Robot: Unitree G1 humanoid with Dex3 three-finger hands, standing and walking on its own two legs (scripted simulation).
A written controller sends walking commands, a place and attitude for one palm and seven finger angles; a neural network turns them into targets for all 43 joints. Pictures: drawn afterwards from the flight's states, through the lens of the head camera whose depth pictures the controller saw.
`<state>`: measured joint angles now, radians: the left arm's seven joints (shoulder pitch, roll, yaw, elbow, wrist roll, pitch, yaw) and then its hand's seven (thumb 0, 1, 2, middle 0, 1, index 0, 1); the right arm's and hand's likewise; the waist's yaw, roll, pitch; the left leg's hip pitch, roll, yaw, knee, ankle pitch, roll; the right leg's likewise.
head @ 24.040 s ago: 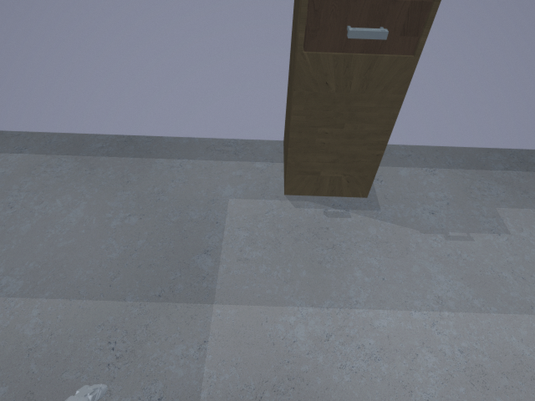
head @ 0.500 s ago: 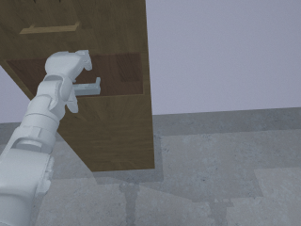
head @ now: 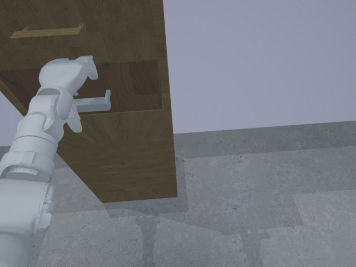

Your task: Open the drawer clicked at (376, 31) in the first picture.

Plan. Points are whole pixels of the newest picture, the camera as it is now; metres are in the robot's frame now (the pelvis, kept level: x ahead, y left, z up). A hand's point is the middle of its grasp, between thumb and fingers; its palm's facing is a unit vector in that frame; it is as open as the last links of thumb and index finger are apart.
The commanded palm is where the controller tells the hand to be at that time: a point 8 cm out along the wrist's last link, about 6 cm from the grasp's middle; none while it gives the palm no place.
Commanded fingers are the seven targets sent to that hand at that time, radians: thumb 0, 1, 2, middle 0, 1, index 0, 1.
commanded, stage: re-aim the fingers above the handle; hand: left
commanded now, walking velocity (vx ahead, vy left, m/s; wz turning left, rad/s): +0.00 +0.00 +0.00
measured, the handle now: (86, 99) +0.52 +0.23 +0.07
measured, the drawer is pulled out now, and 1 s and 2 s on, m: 0.00 0.00 0.00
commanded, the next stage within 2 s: lower the fingers behind the handle in 0.42 s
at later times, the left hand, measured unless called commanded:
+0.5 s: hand (75, 97) +0.47 +0.22 +0.13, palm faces -0.03 -0.02 -1.00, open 13.8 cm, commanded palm +0.46 +0.24 +0.20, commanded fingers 0.00 -0.50 0.30 -0.30 -1.20 -0.30 -1.20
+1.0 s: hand (76, 99) +0.47 +0.23 +0.12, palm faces -0.02 +0.01 -1.00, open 13.6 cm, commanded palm +0.45 +0.24 +0.16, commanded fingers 0.00 -0.50 0.30 -0.30 -1.20 -0.30 -1.20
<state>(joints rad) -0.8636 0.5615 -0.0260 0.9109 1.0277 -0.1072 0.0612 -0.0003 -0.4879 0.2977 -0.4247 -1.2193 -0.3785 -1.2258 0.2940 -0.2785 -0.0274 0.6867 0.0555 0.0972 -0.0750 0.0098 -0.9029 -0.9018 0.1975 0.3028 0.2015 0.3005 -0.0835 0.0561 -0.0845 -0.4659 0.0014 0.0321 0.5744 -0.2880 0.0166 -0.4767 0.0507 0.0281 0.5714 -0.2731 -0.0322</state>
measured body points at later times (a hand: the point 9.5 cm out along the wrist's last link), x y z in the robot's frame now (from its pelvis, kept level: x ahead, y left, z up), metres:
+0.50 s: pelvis +0.01 +0.01 +0.00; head +0.06 +0.01 +0.45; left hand +0.47 +0.22 +0.18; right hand +0.11 -0.26 -0.12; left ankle -0.01 +0.11 -0.73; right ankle +0.00 -0.10 -0.73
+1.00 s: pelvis +0.00 +0.00 +0.00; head +0.04 -0.01 +0.44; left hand +0.47 +0.22 +0.17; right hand +0.07 -0.26 -0.14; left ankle -0.01 +0.11 -0.73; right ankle +0.00 -0.10 -0.73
